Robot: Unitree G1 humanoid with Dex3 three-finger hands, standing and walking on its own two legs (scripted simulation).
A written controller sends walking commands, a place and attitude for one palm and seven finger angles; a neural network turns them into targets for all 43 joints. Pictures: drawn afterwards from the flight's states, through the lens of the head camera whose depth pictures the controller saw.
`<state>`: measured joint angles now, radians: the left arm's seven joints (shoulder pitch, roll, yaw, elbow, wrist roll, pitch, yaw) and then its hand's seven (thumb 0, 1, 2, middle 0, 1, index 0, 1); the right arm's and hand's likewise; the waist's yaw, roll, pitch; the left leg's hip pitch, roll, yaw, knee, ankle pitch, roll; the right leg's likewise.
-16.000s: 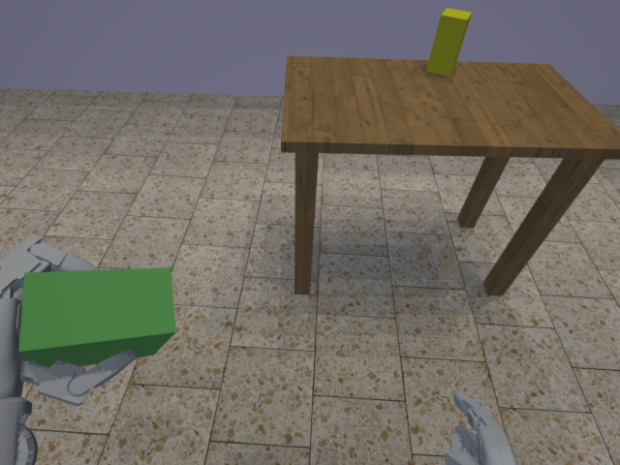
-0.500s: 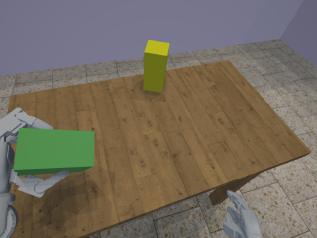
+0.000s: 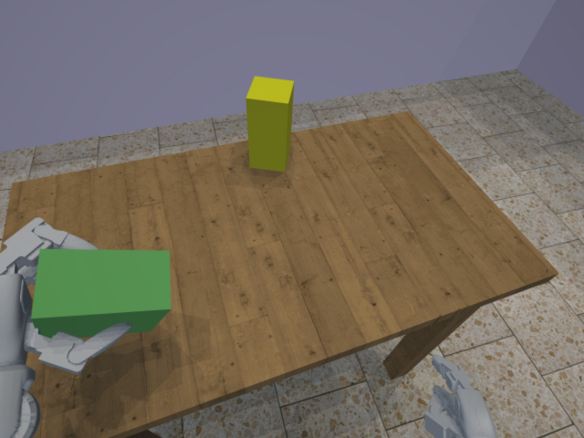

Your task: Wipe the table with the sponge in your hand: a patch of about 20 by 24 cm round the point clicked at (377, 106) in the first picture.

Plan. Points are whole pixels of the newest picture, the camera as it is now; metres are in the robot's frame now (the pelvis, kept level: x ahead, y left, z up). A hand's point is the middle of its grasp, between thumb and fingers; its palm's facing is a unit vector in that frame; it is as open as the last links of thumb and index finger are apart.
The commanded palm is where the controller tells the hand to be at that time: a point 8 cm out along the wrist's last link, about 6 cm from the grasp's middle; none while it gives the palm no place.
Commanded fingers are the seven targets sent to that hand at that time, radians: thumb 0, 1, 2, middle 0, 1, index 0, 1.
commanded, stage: come to a stop and stand still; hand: left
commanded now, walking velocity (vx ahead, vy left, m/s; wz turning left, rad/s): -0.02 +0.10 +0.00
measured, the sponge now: (122, 295) +0.24 +0.21 +0.11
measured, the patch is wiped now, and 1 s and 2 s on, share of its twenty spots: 0.00 0.00 0.00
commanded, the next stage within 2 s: look again from close up in 0.92 s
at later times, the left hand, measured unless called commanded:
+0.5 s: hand (69, 247) +0.26 +0.26 +0.17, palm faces +0.35 -0.84 -0.41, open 10.4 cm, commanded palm +0.17 +0.29 +0.17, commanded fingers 0.00 0.10 1.30 -1.20 -1.60 -1.20 -1.60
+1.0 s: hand (55, 280) +0.23 +0.27 +0.14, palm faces +0.33 -0.86 -0.39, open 10.4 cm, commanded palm +0.17 +0.30 +0.17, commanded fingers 0.00 0.10 1.30 -1.20 -1.60 -1.20 -1.60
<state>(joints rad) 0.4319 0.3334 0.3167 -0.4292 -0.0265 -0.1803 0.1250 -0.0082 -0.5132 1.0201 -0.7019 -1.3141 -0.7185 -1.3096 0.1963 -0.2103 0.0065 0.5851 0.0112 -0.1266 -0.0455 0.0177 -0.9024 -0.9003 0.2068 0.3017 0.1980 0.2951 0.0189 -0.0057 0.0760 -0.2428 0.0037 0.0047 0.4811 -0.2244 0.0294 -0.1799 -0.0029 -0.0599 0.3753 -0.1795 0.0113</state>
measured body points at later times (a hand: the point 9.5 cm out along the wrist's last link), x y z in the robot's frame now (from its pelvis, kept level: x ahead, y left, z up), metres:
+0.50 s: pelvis +0.00 +0.01 +0.00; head +0.05 +0.02 +0.44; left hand +0.23 +0.30 +0.19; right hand +0.18 -0.21 -0.08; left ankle +0.02 +0.10 -0.74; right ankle +0.01 -0.13 -0.74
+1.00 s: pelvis +0.01 +0.02 +0.00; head +0.04 +0.05 +0.45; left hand +0.21 +0.31 +0.16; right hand +0.20 -0.19 -0.07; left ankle +0.02 +0.10 -0.74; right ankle +0.01 -0.13 -0.74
